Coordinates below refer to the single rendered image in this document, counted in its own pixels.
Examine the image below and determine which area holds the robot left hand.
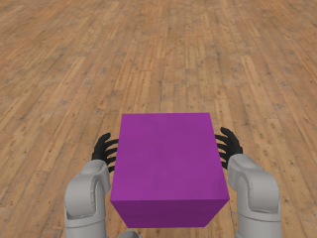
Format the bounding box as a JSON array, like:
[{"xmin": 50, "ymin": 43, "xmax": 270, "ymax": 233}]
[{"xmin": 91, "ymin": 133, "xmax": 119, "ymax": 174}]

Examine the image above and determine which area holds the robot right hand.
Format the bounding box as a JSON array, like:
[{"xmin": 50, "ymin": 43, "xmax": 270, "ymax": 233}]
[{"xmin": 215, "ymin": 127, "xmax": 243, "ymax": 170}]

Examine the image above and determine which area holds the robot left forearm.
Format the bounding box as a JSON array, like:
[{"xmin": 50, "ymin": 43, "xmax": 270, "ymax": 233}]
[{"xmin": 63, "ymin": 160, "xmax": 111, "ymax": 238}]

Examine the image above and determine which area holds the carton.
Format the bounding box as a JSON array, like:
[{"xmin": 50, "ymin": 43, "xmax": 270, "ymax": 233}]
[{"xmin": 110, "ymin": 112, "xmax": 230, "ymax": 228}]

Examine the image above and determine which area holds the robot right forearm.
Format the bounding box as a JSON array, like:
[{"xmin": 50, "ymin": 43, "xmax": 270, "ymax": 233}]
[{"xmin": 227, "ymin": 154, "xmax": 282, "ymax": 238}]

